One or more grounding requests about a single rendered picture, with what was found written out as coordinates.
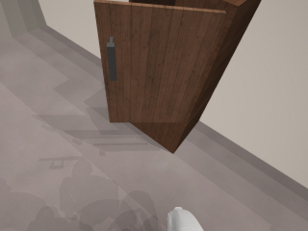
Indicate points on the handle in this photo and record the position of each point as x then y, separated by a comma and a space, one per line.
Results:
111, 54

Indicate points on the cupboard door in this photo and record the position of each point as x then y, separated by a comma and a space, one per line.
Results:
160, 54

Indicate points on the right robot thigh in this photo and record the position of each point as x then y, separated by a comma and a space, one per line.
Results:
182, 220

